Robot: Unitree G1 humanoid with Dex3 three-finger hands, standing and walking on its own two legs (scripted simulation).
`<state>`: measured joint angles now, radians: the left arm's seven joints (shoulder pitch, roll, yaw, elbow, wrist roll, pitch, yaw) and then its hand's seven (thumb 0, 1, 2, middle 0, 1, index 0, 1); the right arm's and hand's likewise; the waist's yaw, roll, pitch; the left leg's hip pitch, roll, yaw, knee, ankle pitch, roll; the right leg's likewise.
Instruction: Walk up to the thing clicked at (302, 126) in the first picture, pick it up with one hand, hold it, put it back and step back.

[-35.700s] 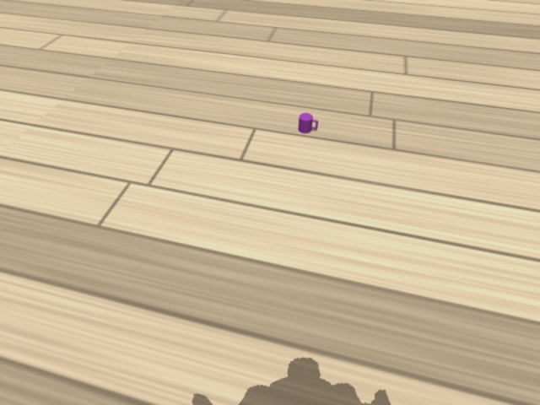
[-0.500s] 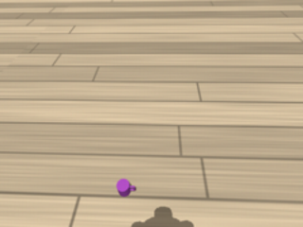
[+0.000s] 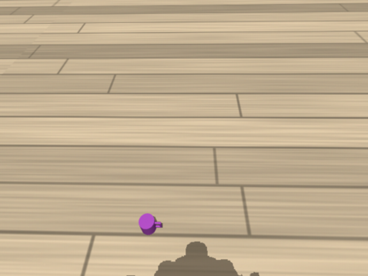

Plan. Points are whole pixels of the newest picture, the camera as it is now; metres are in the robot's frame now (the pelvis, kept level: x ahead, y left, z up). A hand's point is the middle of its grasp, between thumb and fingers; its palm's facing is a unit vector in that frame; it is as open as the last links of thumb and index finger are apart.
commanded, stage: stand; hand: left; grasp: from above
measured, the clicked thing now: (150, 224) +0.49 +0.20 -0.73
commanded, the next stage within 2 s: step back in 1.14 s
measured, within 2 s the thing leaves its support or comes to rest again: neither
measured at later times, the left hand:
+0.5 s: hand out of the picture +0.09 +0.24 -0.16, palm faces +0.02 -0.94 -0.34, open 7.3 cm
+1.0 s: hand out of the picture +0.09 +0.24 -0.16, palm faces +0.00 -0.94 -0.34, open 7.3 cm
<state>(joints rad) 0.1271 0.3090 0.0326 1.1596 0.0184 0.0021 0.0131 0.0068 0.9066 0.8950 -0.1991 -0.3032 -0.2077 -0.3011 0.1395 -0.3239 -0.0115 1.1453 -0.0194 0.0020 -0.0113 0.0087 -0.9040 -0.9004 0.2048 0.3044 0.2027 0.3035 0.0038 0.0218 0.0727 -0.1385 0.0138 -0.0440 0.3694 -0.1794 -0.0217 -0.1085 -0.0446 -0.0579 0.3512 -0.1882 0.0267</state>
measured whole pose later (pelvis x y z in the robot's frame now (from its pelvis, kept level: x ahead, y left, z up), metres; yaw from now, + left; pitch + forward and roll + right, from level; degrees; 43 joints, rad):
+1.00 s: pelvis +0.02 -0.01 +0.00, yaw +0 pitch -2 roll +0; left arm 0.10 0.32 0.03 1.14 0.01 0.00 0.01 0.01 0.91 0.89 -0.20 -0.30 -0.21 -0.30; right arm 0.11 -0.34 0.00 1.14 -0.01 0.00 -0.01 0.01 -0.90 -0.90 0.21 0.30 0.20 0.30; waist 0.00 0.02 0.06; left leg -0.11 0.02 -0.05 0.33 -0.18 -0.03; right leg -0.09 -0.04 -0.06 0.32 -0.19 0.02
